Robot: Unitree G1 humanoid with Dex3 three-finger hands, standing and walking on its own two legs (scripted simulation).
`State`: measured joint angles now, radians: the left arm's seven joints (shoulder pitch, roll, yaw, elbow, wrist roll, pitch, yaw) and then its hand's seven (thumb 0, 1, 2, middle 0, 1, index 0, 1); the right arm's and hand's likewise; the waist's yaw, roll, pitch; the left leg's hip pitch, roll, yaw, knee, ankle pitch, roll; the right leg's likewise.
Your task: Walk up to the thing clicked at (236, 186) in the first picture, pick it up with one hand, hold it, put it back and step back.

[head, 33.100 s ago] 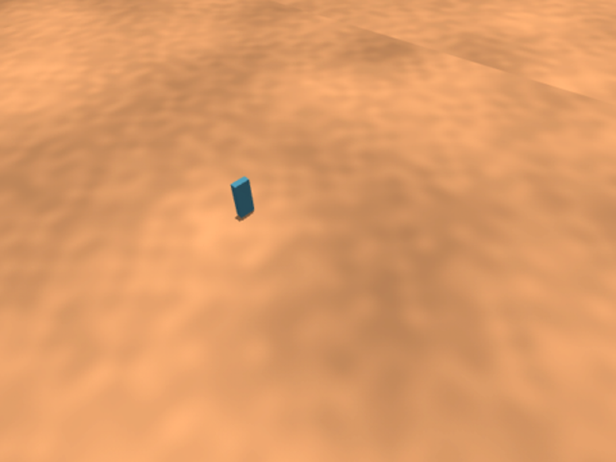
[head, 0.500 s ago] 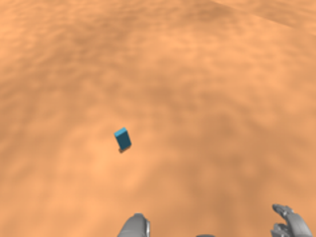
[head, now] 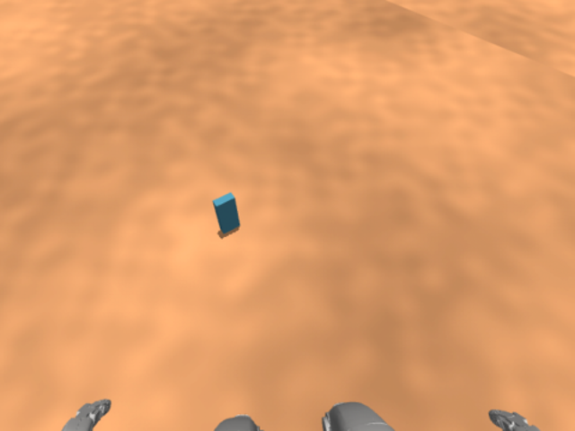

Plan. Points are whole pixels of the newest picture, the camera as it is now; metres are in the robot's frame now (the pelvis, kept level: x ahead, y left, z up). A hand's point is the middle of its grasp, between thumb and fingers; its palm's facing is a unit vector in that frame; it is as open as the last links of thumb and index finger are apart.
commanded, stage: step back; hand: left
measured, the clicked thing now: (227, 213) +0.93 +0.24 -0.66
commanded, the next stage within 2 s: stand in 1.26 s
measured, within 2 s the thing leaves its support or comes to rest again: neither
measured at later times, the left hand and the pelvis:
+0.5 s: hand out of the picture -0.08 +0.29 -0.14, palm faces +0.06 -0.90 -0.43, open 7.4 cm; pelvis -0.12 -0.01 +0.00, yaw +3 degrees
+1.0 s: hand out of the picture -0.03 +0.26 -0.15, palm faces +0.07 -0.92 -0.38, open 7.4 cm; pelvis -0.07 -0.01 +0.00, yaw +4 degrees
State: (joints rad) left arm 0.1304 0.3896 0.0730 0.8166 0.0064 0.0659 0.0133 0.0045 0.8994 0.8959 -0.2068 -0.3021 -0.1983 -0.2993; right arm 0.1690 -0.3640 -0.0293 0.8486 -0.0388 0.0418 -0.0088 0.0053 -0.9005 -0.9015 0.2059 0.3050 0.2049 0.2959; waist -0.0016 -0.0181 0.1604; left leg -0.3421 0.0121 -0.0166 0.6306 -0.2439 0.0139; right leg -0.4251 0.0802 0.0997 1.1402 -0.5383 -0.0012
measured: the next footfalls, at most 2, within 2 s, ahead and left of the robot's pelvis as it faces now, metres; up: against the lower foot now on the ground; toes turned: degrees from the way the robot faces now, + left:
right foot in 0.10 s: -0.02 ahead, -0.13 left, +0.00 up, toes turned +2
left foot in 0.42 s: -0.08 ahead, +0.12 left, +0.00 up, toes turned +1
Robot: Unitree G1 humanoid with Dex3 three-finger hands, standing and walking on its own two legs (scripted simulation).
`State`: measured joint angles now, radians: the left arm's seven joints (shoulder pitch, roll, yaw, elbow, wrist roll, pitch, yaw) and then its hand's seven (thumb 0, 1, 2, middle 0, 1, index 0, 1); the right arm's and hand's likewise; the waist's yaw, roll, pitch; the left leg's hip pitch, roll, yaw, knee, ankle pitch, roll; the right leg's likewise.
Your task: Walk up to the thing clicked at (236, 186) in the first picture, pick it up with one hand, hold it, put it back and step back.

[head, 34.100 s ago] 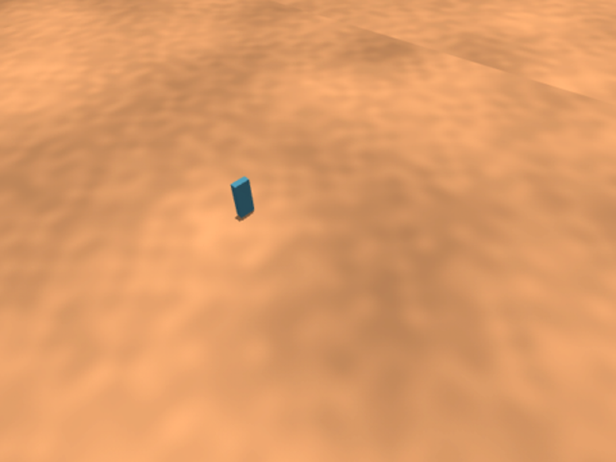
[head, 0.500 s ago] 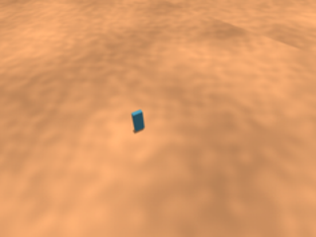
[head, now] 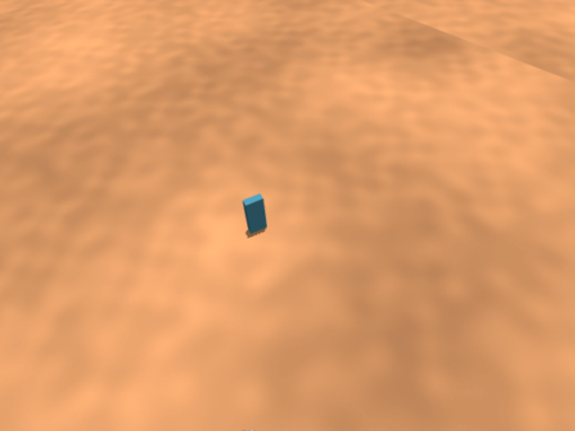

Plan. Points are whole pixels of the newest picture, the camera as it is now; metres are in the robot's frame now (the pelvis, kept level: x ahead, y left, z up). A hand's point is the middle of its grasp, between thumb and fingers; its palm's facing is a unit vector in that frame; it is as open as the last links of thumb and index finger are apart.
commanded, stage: step back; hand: left
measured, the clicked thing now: (255, 214) +1.01 +0.19 -0.66
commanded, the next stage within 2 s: stand in 0.26 s
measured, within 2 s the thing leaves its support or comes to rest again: neither
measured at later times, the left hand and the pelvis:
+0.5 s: hand out of the picture +0.12 +0.26 -0.13, palm faces -0.05 -0.94 -0.34, open 7.4 cm; pelvis +0.03 +0.01 +0.02, yaw -2 degrees
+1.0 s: hand out of the picture +0.13 +0.26 -0.13, palm faces -0.06 -0.94 -0.33, open 7.4 cm; pelvis +0.03 +0.01 +0.02, yaw -2 degrees
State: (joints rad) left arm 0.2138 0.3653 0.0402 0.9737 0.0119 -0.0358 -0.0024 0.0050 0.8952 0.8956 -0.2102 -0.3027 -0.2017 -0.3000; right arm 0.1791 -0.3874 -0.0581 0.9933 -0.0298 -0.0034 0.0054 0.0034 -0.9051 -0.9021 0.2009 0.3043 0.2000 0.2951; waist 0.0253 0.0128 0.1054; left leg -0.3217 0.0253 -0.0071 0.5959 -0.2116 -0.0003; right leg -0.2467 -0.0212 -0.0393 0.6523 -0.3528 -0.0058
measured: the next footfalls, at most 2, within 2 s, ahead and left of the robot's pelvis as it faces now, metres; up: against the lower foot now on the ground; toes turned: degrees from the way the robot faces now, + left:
none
